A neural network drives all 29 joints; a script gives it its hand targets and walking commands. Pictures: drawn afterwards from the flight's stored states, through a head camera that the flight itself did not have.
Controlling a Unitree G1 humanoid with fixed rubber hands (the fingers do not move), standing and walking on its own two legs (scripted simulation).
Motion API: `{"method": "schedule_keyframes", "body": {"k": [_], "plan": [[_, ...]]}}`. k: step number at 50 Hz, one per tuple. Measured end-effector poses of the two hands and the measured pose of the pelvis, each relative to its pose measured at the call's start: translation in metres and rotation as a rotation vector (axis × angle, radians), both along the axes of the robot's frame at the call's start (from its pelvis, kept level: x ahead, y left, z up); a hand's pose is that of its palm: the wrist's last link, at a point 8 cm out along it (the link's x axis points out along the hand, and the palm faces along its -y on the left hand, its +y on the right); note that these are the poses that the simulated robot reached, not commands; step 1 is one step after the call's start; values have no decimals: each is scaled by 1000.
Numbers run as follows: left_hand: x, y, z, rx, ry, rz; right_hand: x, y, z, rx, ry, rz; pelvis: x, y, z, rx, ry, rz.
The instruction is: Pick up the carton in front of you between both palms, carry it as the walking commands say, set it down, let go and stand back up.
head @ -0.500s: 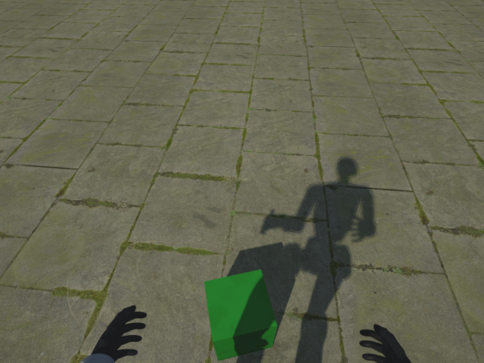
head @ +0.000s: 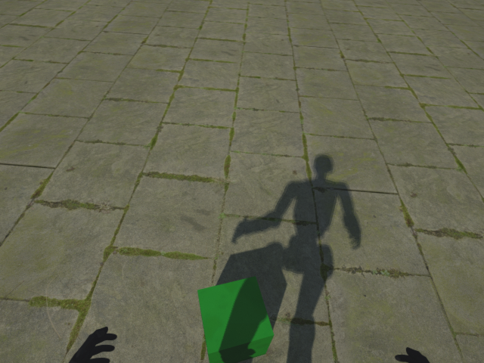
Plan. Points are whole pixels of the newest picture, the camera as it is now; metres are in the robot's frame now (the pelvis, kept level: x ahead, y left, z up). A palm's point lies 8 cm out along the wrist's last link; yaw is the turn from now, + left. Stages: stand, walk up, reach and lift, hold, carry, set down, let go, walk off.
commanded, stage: stand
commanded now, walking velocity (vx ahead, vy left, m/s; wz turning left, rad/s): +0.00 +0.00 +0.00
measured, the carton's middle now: (233, 323) +0.40 +0.03 -0.65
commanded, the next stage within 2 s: none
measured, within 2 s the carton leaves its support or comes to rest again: neither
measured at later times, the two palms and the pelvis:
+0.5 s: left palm out of the picture +0.11 +0.29 -0.09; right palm out of the picture +0.10 -0.30 -0.08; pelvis -0.01 +0.00 +0.01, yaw +0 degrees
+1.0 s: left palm out of the picture +0.07 +0.29 -0.09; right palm out of the picture +0.06 -0.32 -0.09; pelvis -0.03 -0.01 +0.01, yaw +0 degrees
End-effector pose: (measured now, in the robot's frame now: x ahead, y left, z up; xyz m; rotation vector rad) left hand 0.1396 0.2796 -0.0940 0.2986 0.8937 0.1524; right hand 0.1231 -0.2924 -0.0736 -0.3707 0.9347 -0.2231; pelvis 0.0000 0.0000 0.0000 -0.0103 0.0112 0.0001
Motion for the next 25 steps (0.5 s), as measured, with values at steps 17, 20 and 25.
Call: {"method": "schedule_keyframes", "body": {"k": [17, 20, 25], "plan": [[-6, 11, 3, 49, 55, 6, -9, -3, -9, 11, 51, -43, 0, 2, 4, 7, -21, -9], [-16, 9, 1, 48, 70, 9, -17, -7, -9, 11, 64, -46, -5, 1, 5, 6, -28, -9], [-31, 7, 1, 46, 87, 9, -26, -10, -8, 16, 68, -44, -13, -2, 7, 6, -40, -8]]}}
